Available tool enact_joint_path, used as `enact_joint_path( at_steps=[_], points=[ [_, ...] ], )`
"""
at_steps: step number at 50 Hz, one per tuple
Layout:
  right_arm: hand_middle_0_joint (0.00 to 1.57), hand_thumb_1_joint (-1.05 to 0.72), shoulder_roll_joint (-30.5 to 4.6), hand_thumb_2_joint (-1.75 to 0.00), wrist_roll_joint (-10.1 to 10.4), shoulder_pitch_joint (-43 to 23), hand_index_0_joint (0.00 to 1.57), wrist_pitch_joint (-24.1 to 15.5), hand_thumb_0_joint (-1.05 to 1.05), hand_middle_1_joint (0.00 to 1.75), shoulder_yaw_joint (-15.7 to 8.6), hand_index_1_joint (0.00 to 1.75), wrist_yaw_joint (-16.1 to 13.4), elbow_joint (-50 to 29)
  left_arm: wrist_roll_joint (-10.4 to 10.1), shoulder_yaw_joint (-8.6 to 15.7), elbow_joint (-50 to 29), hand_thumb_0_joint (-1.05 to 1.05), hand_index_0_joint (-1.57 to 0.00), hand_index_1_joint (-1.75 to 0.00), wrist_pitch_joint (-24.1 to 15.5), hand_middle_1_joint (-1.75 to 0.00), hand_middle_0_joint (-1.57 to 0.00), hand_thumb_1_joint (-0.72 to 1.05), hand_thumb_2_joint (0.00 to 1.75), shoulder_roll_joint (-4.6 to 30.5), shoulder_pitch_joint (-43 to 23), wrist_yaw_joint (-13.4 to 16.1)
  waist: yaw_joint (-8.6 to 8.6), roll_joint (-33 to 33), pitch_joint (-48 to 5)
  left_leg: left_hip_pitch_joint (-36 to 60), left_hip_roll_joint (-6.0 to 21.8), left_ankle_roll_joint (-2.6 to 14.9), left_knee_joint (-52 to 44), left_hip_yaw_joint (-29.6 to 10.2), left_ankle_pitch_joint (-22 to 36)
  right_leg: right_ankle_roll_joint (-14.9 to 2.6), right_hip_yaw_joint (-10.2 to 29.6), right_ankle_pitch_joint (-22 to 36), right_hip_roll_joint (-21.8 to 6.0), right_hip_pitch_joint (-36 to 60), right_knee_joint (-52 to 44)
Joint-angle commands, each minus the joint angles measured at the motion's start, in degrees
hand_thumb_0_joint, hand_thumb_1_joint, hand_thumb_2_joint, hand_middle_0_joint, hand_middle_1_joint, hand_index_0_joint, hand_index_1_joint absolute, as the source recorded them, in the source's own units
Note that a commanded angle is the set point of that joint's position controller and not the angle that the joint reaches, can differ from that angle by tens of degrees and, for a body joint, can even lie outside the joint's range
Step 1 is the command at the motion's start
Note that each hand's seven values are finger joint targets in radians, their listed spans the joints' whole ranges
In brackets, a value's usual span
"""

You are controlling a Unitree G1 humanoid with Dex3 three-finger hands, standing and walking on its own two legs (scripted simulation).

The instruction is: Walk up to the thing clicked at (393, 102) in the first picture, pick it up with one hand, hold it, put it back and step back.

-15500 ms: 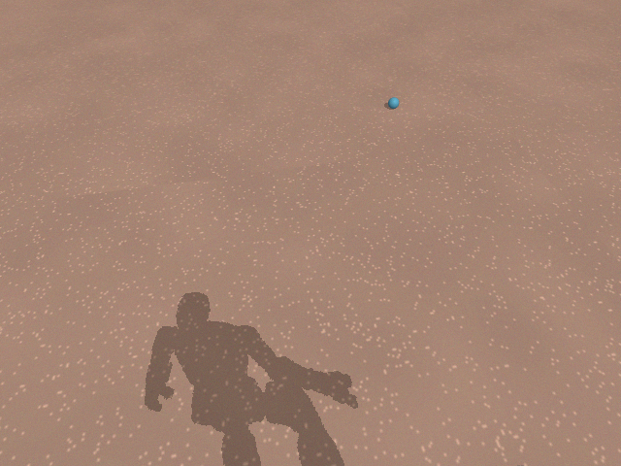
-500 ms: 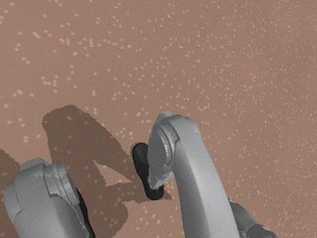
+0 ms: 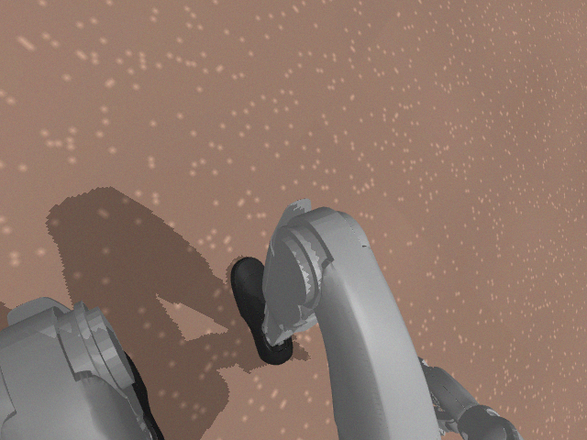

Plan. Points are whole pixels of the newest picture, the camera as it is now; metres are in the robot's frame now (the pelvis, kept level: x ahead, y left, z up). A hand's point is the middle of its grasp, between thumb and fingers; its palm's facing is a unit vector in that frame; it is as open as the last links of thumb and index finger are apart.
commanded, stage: rest palm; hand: left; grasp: from above
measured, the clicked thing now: out of the picture +0.49 +0.36 -0.28
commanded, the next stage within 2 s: close in 0.66 s
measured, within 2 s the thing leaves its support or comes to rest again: neither
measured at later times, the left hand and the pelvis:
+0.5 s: hand out of the picture +0.47 +0.35 -0.25, palm faces -0.46 -0.14 -0.88, open 13.9 cm; pelvis +0.00 +0.00 +0.00, yaw -1 degrees
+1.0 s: hand out of the picture +0.47 +0.35 -0.25, palm faces -0.46 -0.14 -0.88, open 13.7 cm; pelvis +0.00 +0.00 -0.01, yaw -1 degrees
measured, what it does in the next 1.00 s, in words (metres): stands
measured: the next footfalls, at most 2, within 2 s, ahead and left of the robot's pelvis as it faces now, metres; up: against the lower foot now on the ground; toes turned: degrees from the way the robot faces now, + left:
none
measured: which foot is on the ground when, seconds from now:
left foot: down 0.00-1.00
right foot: down 0.00-1.00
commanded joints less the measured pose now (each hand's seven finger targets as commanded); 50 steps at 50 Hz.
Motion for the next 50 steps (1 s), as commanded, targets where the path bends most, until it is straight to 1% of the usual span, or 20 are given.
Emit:
enact_joint_path(
  at_steps=[1,4,7,8,9,12,16,19,22,25,29,31,32,33,35,38,41,43,45,50],
  points=[
    [0.2,-0.9,-18.9,-0.9,0.0,12.7,0.2,0.1,0.0,0.3,-5.6,0.3,-0.5,1.6,-1.0,0.4,-7.4,0.0,-0.05,-1.02,-0.2,-0.99,-0.08,-0.55,1.08,14.1,-14.0,2.5,-3.34,32.1,-36.7,31.1,1.1,-1.24,-15.7,4.2,16.9,-4.6,-5.0,11.0,2.8,20.5,-9.0],
    [0.2,-0.9,-18.8,-0.9,-0.2,12.4,0.2,0.0,0.0,0.3,-5.1,0.3,-0.3,1.7,-1.0,1.3,-8.3,0.0,-0.05,-1.03,-0.6,-0.99,-0.09,-0.56,1.1,15.3,-14.4,3.1,-3.16,31.7,-37.3,30.9,1.2,-1.19,-15.5,4.0,17.1,-4.45,-5.2,11.2,2.7,21.1,-9.3],
    [0.2,-0.9,-19.0,-0.9,-0.5,12.3,0.2,-0.2,0.0,0.3,-5.1,0.3,0.0,1.6,-0.5,0.8,-6.1,0.0,-0.05,-1.03,-0.5,-0.99,-0.08,-0.56,1.09,14.3,-13.4,3.4,-3.53,32.4,-35.7,31.9,1.3,-1.6,-15.7,3.4,16.9,-4.49,-5.7,10.5,2.6,18.9,-8.7],
    [0.2,-0.9,-19.1,-0.9,-0.3,12.0,0.2,-0.3,0.0,0.3,-5.1,0.3,0.0,1.6,-0.6,1.0,-6.9,0.0,-0.05,-1.03,-0.6,-1.0,-0.08,-0.54,1.08,15.1,-13.9,3.7,-2.91,33.0,-36.6,32.3,1.4,-1.8,-16.4,2.9,16.9,-4.62,-5.9,10.3,2.7,19.0,-8.7],
    [0.2,-0.9,-19.0,-0.9,-0.5,12.5,0.2,-0.4,0.0,0.3,-4.8,0.3,0.3,1.6,-0.4,0.6,-6.8,0.0,-0.06,-1.04,-0.6,-1.01,-0.08,-0.54,1.07,14.4,-14.1,3.7,-3.99,33.5,-36.4,33.3,1.6,-1.79,-16.0,2.8,18.0,-4.38,-5.8,11.2,2.6,19.2,-8.2],
    [0.2,-0.9,-18.8,-0.9,-0.5,11.6,0.2,-0.6,0.0,0.3,-4.6,0.3,0.4,1.6,-0.6,1.1,-6.8,0.0,-0.06,-1.05,-0.4,-1.02,-0.09,-0.54,1.11,15.6,-14.2,4.3,-3.15,33.9,-37.5,32.4,1.6,-1.66,-15.8,3.0,17.6,-4.45,-5.8,11.2,2.8,19.9,-8.4],
    [0.2,-0.9,-18.6,-0.9,-0.6,11.5,0.2,-1.1,0.0,0.3,-3.9,0.3,0.7,1.4,-0.3,-0.2,-4.8,0.0,-0.05,-1.07,0.1,-1.04,-0.09,-0.54,1.1,14.1,-13.3,4.3,-3.98,31.2,-34.1,29.9,1.4,-1.14,-15.5,3.2,15.2,-4.17,-5.8,10.0,3.0,18.9,-8.5],
    [0.2,-0.9,-19.9,-0.9,-0.5,11.5,0.2,-1.4,0.0,0.3,-4.2,0.3,0.6,1.5,-0.4,1.3,-6.4,0.0,-0.06,-1.06,0.1,-1.04,-0.09,-0.54,1.1,16.6,-14.2,4.8,-3.24,34.0,-35.8,31.8,1.6,-1.79,-15.8,2.7,16.9,-4.55,-5.9,10.6,2.6,18.7,-8.3],
    [0.2,-0.9,-18.5,-0.9,-0.6,11.3,0.2,-1.5,0.0,0.3,-3.3,0.3,1.0,1.3,-0.7,0.2,-3.4,0.0,-0.06,-1.06,0.2,-1.04,-0.08,-0.53,1.08,14.3,-12.1,4.7,-3.88,31.5,-34.0,30.4,1.8,-1.65,-15.5,2.4,16.5,-4.26,-6.2,10.4,2.9,18.5,-8.0],
    [0.2,-0.9,-19.5,-0.9,-0.6,10.9,0.2,-1.6,0.0,0.3,-3.6,0.3,0.9,1.3,-0.8,0.9,-5.7,0.0,-0.07,-1.09,-0.1,-1.07,-0.09,-0.52,1.12,16.6,-13.1,5.2,-3.11,33.9,-35.7,31.5,1.8,-1.7,-16.4,2.4,15.8,-4.36,-6.1,10.0,3.1,19.7,-8.1],
    [0.2,-0.9,-19.3,-0.9,-0.8,11.3,0.2,-2.1,0.0,0.3,-3.1,0.3,1.2,1.4,-0.9,0.8,-5.4,0.0,-0.07,-1.1,0.1,-1.07,-0.09,-0.51,1.11,15.9,-13.2,5.5,-4.04,32.4,-34.9,30.3,1.8,-1.44,-15.3,2.6,16.0,-4.1,-6.2,10.6,3.0,19.7,-8.2],
    [0.2,-0.9,-19.6,-0.9,-0.7,11.2,0.2,-2.3,0.0,0.3,-3.3,0.3,1.1,1.5,-1.0,0.9,-5.2,0.0,-0.07,-1.1,0.2,-1.08,-0.09,-0.51,1.11,16.4,-13.0,5.5,-3.66,33.0,-35.2,31.4,1.9,-1.57,-15.4,2.6,16.2,-4.17,-6.1,10.5,3.0,19.6,-8.1],
    [0.2,-0.9,-19.8,-0.9,-0.9,11.2,0.2,-2.6,0.0,0.3,-3.1,0.3,1.3,1.3,-0.8,0.9,-4.8,0.0,-0.07,-1.1,0.3,-1.08,-0.09,-0.51,1.1,16.1,-12.5,5.4,-4.27,32.9,-33.5,30.9,1.9,-1.74,-15.3,2.3,15.9,-4.08,-6.3,10.1,2.8,18.6,-7.9],
    [0.2,-0.9,-19.6,-0.9,-0.7,11.3,0.2,-2.6,0.0,0.3,-3.3,0.3,1.2,1.5,-1.1,1.5,-6.3,0.0,-0.07,-1.1,0.3,-1.08,-0.09,-0.5,1.1,17.4,-13.2,5.5,-3.39,33.2,-34.9,30.8,1.9,-1.62,-15.6,2.5,15.9,-4.13,-6.2,10.4,3.1,19.9,-8.3],
    [0.2,-0.9,-19.8,-0.9,-0.6,10.9,0.2,-2.4,0.0,0.3,-3.2,0.3,1.0,1.5,-0.9,1.7,-6.0,0.0,-0.07,-1.12,0.3,-1.1,-0.1,-0.51,1.12,17.7,-13.2,5.6,-3.23,33.0,-35.2,29.8,1.8,-1.58,-15.5,2.6,15.6,-4.33,-6.2,10.2,3.0,20.1,-8.5],
    [0.2,-0.9,-19.5,-0.9,-0.8,11.1,0.2,-2.5,0.0,0.3,-3.2,0.3,1.4,1.7,-1.1,0.5,-3.5,0.0,-0.07,-1.12,0.6,-1.11,-0.09,-0.5,1.12,15.4,-11.4,5.1,-3.92,32.2,-33.8,29.7,1.9,-1.6,-15.1,2.5,16.1,-4.22,-6.4,10.6,3.1,19.7,-8.1],
    [0.2,-0.89,-20.0,-0.9,-0.7,11.1,0.2,-2.3,0.0,0.3,-3.2,0.3,1.1,1.5,-1.3,1.7,-7.1,0.0,-0.07,-1.07,0.3,-1.07,-0.08,-0.48,1.04,18.1,-13.1,5.2,-2.89,33.5,-37.3,31.7,2.0,-1.74,-15.0,2.3,17.9,-4.3,-6.2,11.8,2.9,21.2,-8.2],
    [0.2,-0.89,-20.2,-0.9,-0.9,11.0,0.2,-2.5,0.0,0.3,-3.3,0.3,1.2,1.8,-1.4,0.9,-4.3,0.0,-0.07,-1.05,0.5,-1.06,-0.07,-0.48,0.99,16.4,-12.0,4.6,-3.77,33.0,-34.0,30.9,2.1,-1.9,-14.7,2.2,17.3,-4.26,-6.4,11.0,2.8,19.0,-7.9],
    [0.2,-0.89,-19.4,-0.9,-0.9,11.4,0.2,-2.3,0.0,0.3,-2.4,0.3,1.3,1.7,-1.7,1.1,-5.3,0.0,-0.07,-1.04,0.4,-1.05,-0.07,-0.48,1.0,16.8,-12.1,4.5,-4.14,31.2,-34.3,30.0,1.9,-1.41,-14.4,2.6,17.4,-3.93,-6.3,11.5,3.0,20.7,-8.7],
    [0.2,-0.89,-20.2,-0.9,-0.9,10.6,0.2,-1.9,0.0,0.3,-2.6,0.3,0.8,1.7,-1.8,1.7,-6.2,0.0,-0.08,-1.04,-0.2,-1.03,-0.09,-0.47,1.0,18.5,-12.3,4.0,-3.71,32.3,-34.7,29.9,2.0,-1.64,-14.7,2.4,16.5,-4.37,-6.3,10.4,2.9,20.8,-8.9]
  ],
)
